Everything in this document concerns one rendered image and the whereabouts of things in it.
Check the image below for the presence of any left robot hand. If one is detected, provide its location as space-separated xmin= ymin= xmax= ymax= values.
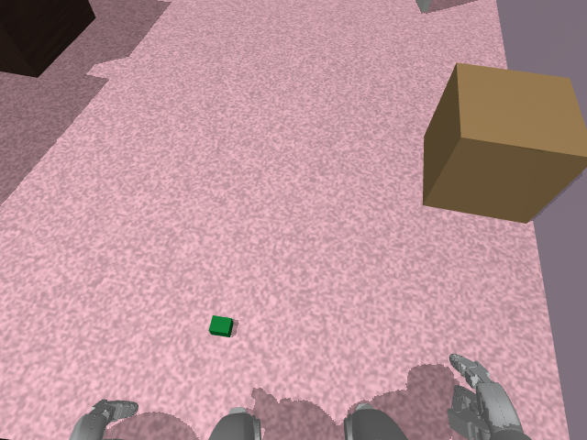
xmin=69 ymin=399 xmax=138 ymax=440

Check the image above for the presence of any right robot hand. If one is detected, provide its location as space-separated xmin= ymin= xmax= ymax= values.
xmin=447 ymin=354 xmax=524 ymax=440

